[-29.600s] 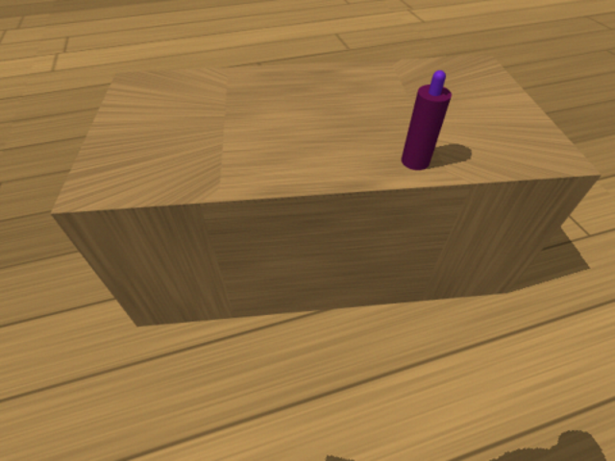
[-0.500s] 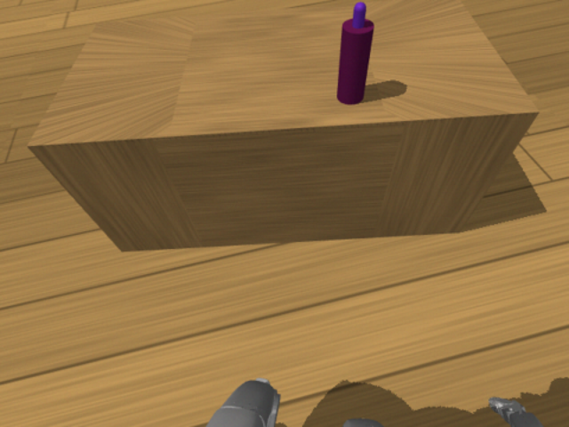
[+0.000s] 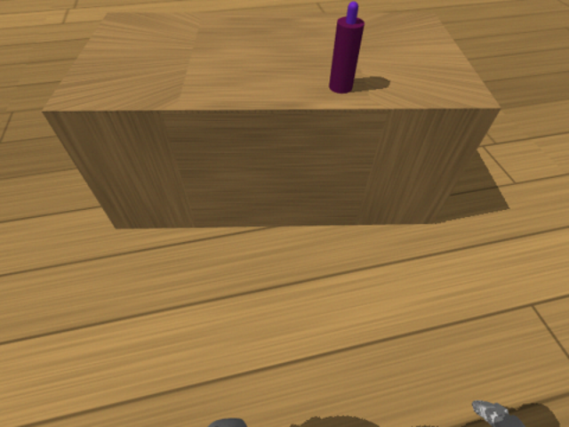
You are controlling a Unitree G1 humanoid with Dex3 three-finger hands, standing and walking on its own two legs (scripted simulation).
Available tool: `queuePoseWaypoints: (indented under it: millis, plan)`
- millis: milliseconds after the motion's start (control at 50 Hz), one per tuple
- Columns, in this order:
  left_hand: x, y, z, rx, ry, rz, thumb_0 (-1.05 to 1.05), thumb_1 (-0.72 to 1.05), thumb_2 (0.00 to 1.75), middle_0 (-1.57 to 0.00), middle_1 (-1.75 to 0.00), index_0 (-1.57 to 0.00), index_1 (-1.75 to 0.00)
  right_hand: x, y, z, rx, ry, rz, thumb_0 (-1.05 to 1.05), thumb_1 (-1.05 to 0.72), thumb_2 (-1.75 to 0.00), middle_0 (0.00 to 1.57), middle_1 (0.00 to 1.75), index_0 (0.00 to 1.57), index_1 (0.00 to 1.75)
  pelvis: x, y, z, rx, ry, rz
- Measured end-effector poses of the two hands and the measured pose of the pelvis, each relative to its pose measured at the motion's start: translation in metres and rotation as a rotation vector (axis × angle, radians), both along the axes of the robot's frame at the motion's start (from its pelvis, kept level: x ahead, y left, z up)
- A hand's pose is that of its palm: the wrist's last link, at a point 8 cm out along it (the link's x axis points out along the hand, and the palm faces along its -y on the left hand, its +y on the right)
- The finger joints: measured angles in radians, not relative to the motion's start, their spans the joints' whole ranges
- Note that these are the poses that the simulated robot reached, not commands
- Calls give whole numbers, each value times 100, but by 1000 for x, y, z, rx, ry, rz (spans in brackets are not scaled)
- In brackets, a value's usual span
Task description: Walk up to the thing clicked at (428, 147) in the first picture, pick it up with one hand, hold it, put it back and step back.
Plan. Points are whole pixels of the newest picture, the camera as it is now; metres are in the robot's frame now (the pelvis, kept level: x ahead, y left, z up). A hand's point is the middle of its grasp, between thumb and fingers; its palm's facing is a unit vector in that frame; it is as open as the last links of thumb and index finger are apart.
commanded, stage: step back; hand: right
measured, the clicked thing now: (346, 48) +1.10 -0.16 -0.03
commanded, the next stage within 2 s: stand in 0.86 s
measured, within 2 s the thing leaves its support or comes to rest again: neither
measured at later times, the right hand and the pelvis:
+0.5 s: hand out of the picture +0.08 -0.23 -0.14, palm faces -0.04 +0.94 -0.33, open 7.4 cm; pelvis +0.00 +0.01 +0.01, yaw +1 degrees
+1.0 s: hand out of the picture +0.14 -0.23 -0.13, palm faces -0.03 +0.94 -0.34, open 7.4 cm; pelvis +0.02 +0.01 +0.02, yaw +1 degrees
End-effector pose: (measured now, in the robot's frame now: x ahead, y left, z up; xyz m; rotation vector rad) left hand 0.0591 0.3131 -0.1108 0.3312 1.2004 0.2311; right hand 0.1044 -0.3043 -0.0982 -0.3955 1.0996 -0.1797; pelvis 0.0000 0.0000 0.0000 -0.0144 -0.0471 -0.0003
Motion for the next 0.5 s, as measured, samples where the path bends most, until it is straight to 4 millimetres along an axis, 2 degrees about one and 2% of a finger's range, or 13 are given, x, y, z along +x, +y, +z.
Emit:
queuePoseWaypoints:
  millis: [100,180,260,340,500]
  plan:
    - [-37,-9,5,-6,30,15,1,90,90,-21,-30,-21,-30,-16,-4,0,19,11,-18,0,-91,-90,20,30,20,29,-10,-3,6,-4,-6,-2]
    - [-47,-3,6,-12,29,37,1,90,90,-21,-30,-21,-30,-29,-1,-2,19,45,-12,0,-91,-90,20,30,20,29,-12,4,7,2,0,21]
    - [-42,5,2,-21,25,41,1,90,90,-21,-30,-21,-30,-42,9,-5,16,76,-24,0,-91,-90,20,29,20,29,-13,12,6,24,-5,25]
    - [-30,9,3,-23,20,26,1,91,90,-21,-30,-21,-30,-46,20,-4,41,85,-36,0,-91,-90,20,30,20,29,-11,12,9,13,-2,13]
    - [2,6,10,-15,-16,6,1,91,90,-21,-30,-20,-30,-28,27,-5,72,80,-42,0,-91,-90,20,30,20,30,2,9,13,1,13,23]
